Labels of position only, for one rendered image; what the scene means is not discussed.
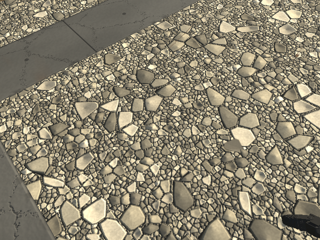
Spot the robot right hand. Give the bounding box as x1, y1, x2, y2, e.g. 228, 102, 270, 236
281, 213, 320, 238

